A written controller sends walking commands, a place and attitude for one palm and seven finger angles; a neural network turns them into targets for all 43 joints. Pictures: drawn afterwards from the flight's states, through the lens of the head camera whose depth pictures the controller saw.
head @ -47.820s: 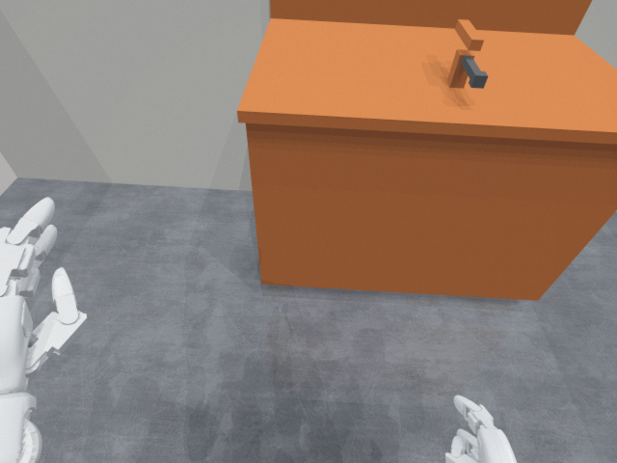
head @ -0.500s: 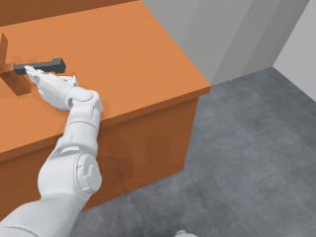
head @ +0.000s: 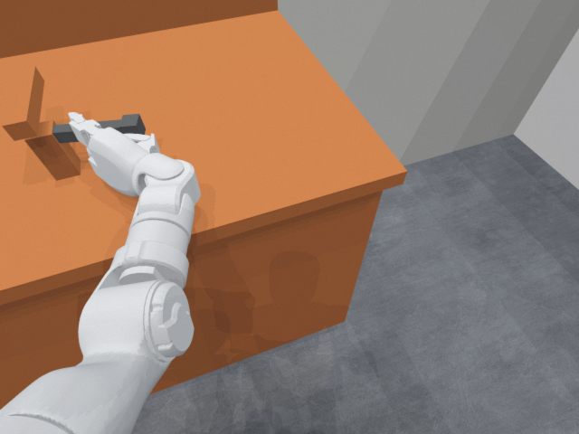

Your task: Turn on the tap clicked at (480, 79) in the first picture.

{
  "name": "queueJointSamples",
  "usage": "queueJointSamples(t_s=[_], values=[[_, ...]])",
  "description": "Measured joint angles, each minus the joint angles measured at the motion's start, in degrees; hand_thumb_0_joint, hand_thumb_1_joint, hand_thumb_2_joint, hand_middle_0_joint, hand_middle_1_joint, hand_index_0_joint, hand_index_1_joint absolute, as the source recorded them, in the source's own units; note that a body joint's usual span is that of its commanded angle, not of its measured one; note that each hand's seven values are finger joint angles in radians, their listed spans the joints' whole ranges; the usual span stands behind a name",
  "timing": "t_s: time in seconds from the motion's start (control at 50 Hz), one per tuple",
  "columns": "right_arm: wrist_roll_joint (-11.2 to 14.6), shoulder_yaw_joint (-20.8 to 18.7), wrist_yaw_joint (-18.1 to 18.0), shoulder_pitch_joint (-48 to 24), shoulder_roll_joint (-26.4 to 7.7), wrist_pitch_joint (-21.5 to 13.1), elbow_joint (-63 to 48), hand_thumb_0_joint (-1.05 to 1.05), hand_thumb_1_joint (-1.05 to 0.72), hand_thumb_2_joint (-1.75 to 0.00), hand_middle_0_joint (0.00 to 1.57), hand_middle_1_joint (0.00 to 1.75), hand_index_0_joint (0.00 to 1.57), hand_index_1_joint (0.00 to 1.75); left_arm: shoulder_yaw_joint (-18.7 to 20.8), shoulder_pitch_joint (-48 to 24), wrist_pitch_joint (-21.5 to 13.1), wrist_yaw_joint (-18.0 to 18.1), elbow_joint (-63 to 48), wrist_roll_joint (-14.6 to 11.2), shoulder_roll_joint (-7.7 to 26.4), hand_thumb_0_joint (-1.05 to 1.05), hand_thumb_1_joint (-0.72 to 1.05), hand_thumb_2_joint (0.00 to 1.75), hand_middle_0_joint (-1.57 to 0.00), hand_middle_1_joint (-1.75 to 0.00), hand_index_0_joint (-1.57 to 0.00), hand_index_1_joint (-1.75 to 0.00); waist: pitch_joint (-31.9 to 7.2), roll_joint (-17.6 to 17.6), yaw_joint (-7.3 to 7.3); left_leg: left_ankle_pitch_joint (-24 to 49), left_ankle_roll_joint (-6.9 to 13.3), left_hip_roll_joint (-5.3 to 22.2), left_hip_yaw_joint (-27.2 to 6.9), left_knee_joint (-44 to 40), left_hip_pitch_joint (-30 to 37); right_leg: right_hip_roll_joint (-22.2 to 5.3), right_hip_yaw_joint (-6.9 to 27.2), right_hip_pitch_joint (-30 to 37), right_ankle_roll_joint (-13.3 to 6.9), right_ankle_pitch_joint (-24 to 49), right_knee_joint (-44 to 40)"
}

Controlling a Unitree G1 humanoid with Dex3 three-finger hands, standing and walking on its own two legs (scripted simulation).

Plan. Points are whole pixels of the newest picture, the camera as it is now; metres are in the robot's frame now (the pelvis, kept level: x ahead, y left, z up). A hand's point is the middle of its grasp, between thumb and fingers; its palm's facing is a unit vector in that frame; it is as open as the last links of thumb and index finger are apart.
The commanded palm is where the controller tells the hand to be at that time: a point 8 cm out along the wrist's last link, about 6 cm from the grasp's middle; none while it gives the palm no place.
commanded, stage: lift the hand up off the lever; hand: left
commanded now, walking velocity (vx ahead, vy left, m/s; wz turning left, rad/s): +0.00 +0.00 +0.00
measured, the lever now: (132, 127) +0.53 +0.22 +0.14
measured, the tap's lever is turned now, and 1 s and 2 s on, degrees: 76 76 76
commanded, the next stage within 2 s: draw the hand back beside the body in 1.68 s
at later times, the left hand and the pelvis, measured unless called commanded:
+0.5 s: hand (139, 137) +0.47 +0.18 +0.17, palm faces +0.81 -0.58 -0.12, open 7.8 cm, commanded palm +0.41 +0.20 +0.18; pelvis +0.01 +0.00 +0.01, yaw +0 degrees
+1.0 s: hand (133, 130) +0.45 +0.18 +0.19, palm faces +0.81 -0.58 -0.12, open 7.8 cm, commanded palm +0.40 +0.21 +0.20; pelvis -0.01 -0.01 +0.01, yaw +1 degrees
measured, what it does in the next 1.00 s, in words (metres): stands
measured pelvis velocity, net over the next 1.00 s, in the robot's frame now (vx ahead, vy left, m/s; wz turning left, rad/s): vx -0.01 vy -0.01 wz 0.01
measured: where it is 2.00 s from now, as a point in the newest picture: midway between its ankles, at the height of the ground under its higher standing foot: outside the picture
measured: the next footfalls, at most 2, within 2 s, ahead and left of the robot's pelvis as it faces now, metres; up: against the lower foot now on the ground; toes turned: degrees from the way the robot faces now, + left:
none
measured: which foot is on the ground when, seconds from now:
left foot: down 0.00-1.00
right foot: down 0.00-1.00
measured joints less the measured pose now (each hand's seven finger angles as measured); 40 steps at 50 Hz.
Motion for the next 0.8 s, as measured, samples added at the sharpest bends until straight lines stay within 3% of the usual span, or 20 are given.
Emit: queueJointSamples(t_s=[0.38,0.8], values=[[0.8,0.0,-0.8,-2.5,0.7,-0.2,0.2,0.01,-0.91,-0.9,0.2,0.3,0.2,0.3,-3.1,5.5,8.1,-0.7,-11.3,-1.2,-3.2,0.02,0.9,0.89,-0.15,-0.15,-0.15,-0.15,0.1,0.2,2.3,0.0,-0.1,-0.1,-0.2,-2.7,5.3,-0.1,0.0,5.2,0.0,-0.4,-2.1],[2.4,0.5,-3.0,-5.1,0.2,-0.3,0.7,0.01,-0.91,-0.9,0.2,0.3,0.2,0.3,-4.0,6.2,11.8,-2.5,-14.1,-2.2,-1.8,0.02,0.9,0.89,-0.15,-0.15,-0.15,-0.15,0.9,-0.1,3.24,2.3,-0.8,0.1,-0.9,-5.3,8.1,0.0,-0.7,8.0,-0.7,1.5,-4.5]])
